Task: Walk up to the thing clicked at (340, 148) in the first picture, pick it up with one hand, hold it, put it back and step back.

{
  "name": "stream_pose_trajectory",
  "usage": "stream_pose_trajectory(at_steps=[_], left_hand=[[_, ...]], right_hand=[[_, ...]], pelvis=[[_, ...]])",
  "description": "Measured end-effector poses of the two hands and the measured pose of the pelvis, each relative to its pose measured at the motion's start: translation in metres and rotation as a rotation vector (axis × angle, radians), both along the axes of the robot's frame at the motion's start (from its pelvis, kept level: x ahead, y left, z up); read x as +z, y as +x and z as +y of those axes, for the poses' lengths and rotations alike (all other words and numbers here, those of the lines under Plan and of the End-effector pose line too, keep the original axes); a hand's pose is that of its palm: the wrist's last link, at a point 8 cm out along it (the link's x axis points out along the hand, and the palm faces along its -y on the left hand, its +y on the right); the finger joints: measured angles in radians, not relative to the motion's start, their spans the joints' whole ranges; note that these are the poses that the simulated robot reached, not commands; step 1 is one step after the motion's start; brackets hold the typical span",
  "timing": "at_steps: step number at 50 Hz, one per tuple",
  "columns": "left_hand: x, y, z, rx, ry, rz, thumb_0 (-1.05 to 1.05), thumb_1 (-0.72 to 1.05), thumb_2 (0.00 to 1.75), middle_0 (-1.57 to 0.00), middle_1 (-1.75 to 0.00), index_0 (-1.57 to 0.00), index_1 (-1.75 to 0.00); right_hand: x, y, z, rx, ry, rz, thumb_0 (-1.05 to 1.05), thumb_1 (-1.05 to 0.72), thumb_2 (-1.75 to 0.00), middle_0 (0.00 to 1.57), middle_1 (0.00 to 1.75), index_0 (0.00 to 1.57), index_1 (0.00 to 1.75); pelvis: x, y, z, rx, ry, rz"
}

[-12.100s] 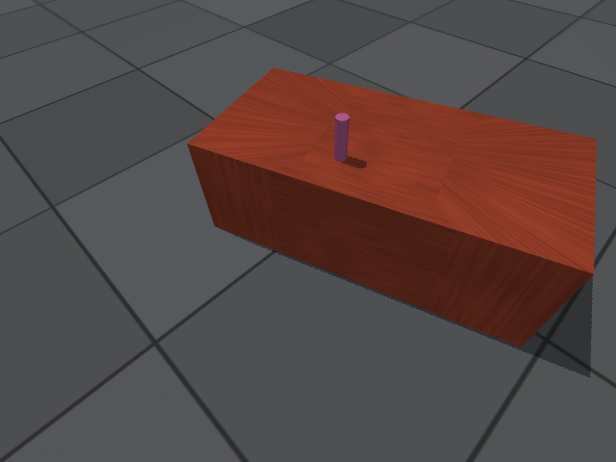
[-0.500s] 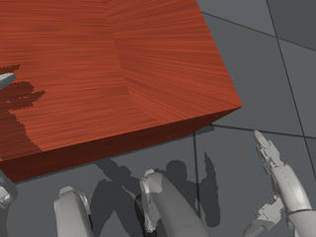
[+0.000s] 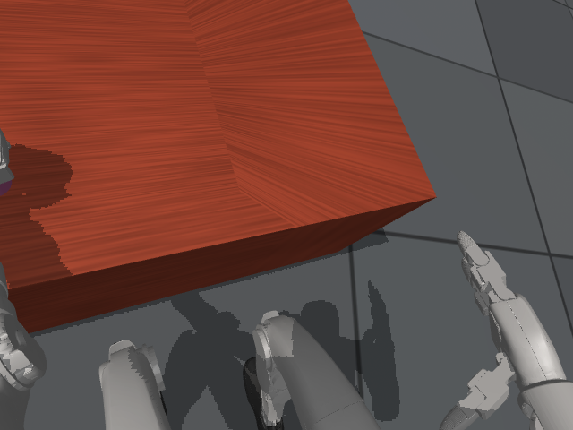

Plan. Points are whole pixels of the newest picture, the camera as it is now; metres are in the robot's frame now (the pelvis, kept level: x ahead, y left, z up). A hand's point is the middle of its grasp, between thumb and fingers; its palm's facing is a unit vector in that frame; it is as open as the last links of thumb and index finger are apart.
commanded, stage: settle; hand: left
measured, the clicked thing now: out of the picture +0.52 +0.27 -0.05
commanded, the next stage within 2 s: lift in 0.94 s
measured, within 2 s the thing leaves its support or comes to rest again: leaves its support in 0.10 s
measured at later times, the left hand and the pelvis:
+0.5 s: hand out of the picture +0.52 +0.26 +0.00, palm faces +0.31 -0.95 -0.01, open 5.5 cm; pelvis +0.01 +0.00 +0.03, yaw +1 degrees
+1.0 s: hand out of the picture +0.52 +0.26 +0.03, palm faces +0.31 -0.95 -0.01, open 5.5 cm; pelvis +0.01 +0.00 +0.05, yaw +1 degrees
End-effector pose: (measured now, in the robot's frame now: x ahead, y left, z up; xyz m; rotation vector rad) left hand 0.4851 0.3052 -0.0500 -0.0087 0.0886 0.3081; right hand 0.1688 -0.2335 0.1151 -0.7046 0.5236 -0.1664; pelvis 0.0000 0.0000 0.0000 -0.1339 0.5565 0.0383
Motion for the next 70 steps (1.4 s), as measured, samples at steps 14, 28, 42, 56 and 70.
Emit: stream_pose_trajectory(at_steps=[14, 28, 42, 56, 70], left_hand=[[0.033, 0.000, -0.001, 0.002, 0.005, 0.007, -0.01, 0.09, 1.21, -1.01, -1.14, -1.03, -1.13], [0.056, 0.002, 0.005, 0.013, 0.006, 0.010, -0.01, 0.09, 1.21, -1.01, -1.15, -1.03, -1.14], [0.069, 0.002, 0.002, 0.007, 0.007, 0.000, -0.01, 0.08, 1.21, -1.01, -1.14, -1.03, -1.13], [0.088, 0.000, 0.001, 0.010, 0.009, 0.003, -0.01, 0.09, 1.21, -1.01, -1.15, -1.03, -1.14], [0.113, -0.018, -0.004, 0.005, 0.014, -0.009, -0.01, 0.10, 1.19, -1.00, -1.16, -1.02, -1.15]], right_hand=[[-0.003, -0.001, -0.008, -0.044, 0.033, 0.019, -0.01, 0.51, -0.06, 0.06, 0.05, 0.06, 0.05], [-0.003, 0.007, -0.005, -0.047, 0.088, 0.035, -0.01, 0.53, -0.06, 0.06, 0.05, 0.06, 0.05], [-0.009, 0.006, -0.011, -0.079, 0.104, 0.070, -0.01, 0.53, -0.06, 0.06, 0.05, 0.06, 0.05], [-0.011, 0.012, -0.013, -0.090, 0.150, 0.074, -0.01, 0.53, -0.06, 0.06, 0.05, 0.06, 0.05], [-0.006, 0.016, -0.020, -0.118, 0.179, 0.082, -0.01, 0.51, -0.06, 0.06, 0.05, 0.06, 0.05]], pelvis=[[0.016, 0.004, 0.002, 0.006, 0.004, -0.026], [0.031, 0.010, 0.003, 0.010, 0.013, -0.037], [0.040, 0.012, 0.002, 0.014, 0.015, -0.046], [0.051, 0.017, 0.001, 0.014, 0.025, -0.059], [0.068, 0.025, 0.000, 0.019, 0.036, -0.096]])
